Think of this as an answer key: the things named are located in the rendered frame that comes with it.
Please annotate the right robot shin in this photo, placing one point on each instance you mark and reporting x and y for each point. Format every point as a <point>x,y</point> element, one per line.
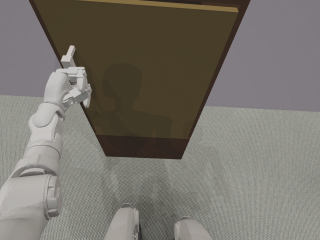
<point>185,218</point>

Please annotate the left robot forearm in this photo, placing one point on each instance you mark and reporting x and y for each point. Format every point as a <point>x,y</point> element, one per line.
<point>44,149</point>

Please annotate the handle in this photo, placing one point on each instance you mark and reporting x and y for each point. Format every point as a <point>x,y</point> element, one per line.
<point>67,60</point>

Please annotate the left robot upper arm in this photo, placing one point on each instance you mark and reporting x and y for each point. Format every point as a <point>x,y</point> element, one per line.
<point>27,204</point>

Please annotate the left robot hand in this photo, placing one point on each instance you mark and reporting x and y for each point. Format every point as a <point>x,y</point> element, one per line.
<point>59,90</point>

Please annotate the robot left thigh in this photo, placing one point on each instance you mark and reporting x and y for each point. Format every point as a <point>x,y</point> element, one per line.
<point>124,224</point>

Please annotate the cupboard door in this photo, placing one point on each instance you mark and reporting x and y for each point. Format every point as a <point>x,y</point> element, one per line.
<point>149,63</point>

